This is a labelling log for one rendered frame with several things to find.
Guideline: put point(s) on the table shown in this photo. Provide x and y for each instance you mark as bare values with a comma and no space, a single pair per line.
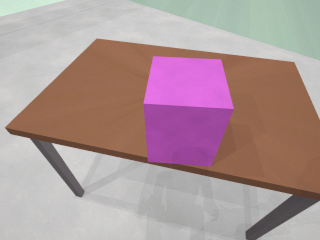
272,139

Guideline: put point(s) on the carton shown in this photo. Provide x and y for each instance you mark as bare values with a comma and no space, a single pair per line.
187,108

